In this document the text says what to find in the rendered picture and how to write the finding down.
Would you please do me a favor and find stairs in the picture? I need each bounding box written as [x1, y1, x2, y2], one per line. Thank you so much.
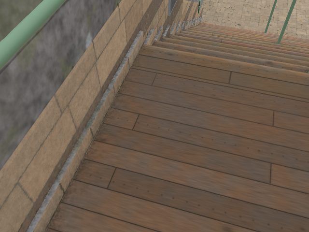
[153, 22, 309, 73]

